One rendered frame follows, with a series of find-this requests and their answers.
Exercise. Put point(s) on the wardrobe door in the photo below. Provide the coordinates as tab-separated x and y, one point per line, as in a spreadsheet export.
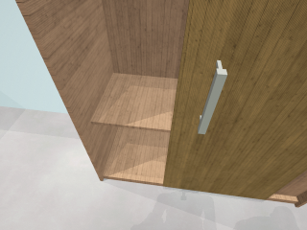
256	140
296	187

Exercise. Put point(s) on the handle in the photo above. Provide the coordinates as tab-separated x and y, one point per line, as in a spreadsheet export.
212	98

